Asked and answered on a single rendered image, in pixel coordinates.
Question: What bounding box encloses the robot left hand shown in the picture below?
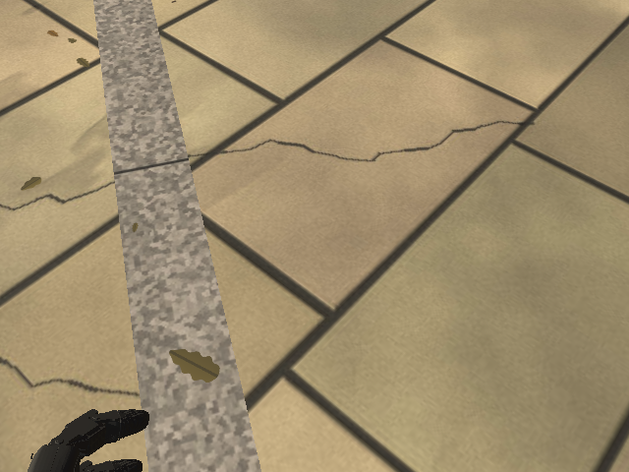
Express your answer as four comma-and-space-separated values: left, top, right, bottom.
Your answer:
28, 409, 149, 472

